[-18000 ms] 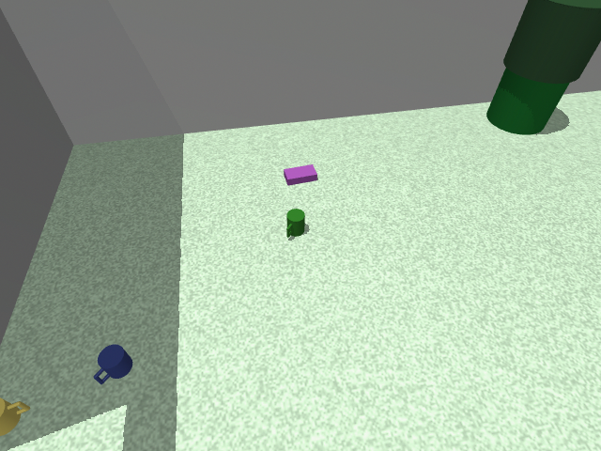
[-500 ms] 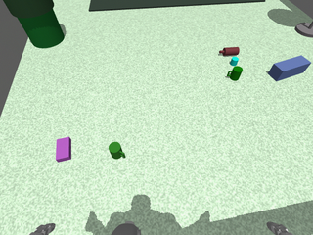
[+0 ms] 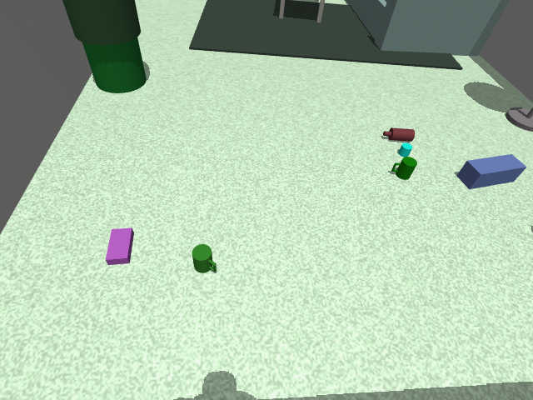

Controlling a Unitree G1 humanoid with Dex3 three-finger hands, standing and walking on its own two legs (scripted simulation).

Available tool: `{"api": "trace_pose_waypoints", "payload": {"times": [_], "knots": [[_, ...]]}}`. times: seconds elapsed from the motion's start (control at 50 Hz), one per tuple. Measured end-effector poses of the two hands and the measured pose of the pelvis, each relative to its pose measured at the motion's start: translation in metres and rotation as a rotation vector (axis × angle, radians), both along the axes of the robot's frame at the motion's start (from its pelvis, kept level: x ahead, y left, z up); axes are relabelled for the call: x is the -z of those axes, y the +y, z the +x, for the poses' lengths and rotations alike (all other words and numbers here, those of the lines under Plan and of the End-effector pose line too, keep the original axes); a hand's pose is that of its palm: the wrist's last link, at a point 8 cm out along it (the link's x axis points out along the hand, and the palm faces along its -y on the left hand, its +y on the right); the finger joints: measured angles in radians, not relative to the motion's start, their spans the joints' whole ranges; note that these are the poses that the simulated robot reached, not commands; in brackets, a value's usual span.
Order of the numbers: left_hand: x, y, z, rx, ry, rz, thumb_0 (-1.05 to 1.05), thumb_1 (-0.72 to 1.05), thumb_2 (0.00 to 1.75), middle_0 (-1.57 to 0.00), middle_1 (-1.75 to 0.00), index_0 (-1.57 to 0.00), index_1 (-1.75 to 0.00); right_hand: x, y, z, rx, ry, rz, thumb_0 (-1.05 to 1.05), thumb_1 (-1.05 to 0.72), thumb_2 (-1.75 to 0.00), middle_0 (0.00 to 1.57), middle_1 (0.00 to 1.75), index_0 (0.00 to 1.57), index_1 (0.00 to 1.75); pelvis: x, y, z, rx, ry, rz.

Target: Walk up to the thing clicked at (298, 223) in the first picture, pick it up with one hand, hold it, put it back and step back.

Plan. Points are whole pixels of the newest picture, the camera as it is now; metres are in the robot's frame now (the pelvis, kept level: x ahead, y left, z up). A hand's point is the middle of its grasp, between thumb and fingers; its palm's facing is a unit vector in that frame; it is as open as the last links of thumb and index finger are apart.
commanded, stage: walk up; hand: left
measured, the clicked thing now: (205, 260) +0.78 +0.22 -0.72
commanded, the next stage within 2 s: stand in 0.92 s
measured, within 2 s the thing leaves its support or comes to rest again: neither
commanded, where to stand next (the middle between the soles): +0.39 +0.02 m, yaw -4 degrees
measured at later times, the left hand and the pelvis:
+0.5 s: hand out of the picture +0.09 +0.27 -0.15, palm faces +0.01 -0.93 -0.37, open 7.4 cm; pelvis +0.02 +0.00 +0.00, yaw -1 degrees
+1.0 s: hand out of the picture +0.12 +0.26 -0.14, palm faces -0.05 -0.93 -0.36, open 7.4 cm; pelvis +0.02 +0.00 +0.01, yaw -2 degrees
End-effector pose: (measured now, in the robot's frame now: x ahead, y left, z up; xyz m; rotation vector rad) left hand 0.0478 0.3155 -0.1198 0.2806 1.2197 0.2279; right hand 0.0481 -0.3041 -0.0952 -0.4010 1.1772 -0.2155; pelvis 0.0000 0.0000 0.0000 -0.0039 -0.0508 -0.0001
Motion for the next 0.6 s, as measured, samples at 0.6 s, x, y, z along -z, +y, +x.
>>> {"api": "trace_pose_waypoints", "payload": {"times": [0.6], "knots": [[-0.005, -0.005, 0.057, 0.064, -0.068, 0.028, 0.01, 0.90, 0.90, -0.21, -0.30, -0.20, -0.30, 0.015, 0.017, 0.057, 0.034, -0.046, 0.085, 0.01, -0.91, -0.90, 0.21, 0.30, 0.20, 0.30, 0.001, 0.005, 0.024, 0.020, 0.004, -0.007]]}}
